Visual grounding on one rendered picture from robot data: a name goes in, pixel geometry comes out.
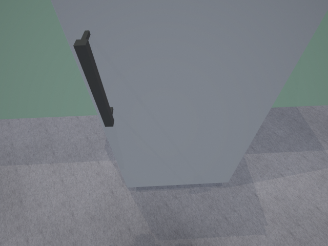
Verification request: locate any handle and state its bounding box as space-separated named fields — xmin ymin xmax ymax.
xmin=73 ymin=30 xmax=114 ymax=127

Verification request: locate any fridge door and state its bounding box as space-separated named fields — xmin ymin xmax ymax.
xmin=51 ymin=0 xmax=328 ymax=188

